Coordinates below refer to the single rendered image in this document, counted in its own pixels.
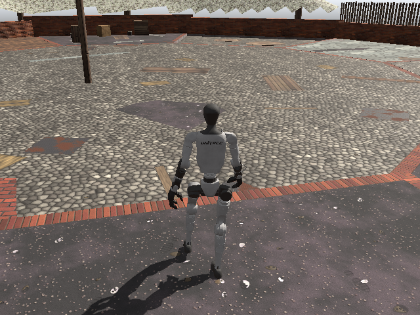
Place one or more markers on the robot left forearm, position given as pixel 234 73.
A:
pixel 180 172

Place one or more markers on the robot left hand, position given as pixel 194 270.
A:
pixel 171 195

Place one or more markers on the robot right forearm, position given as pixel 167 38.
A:
pixel 238 171

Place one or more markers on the left robot foot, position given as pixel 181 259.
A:
pixel 187 248

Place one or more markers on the robot left upper arm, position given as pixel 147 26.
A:
pixel 187 149

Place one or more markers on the robot left thigh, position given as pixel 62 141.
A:
pixel 193 191

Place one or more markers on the robot right hand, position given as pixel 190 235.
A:
pixel 232 179

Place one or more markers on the robot right upper arm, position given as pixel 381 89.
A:
pixel 234 149

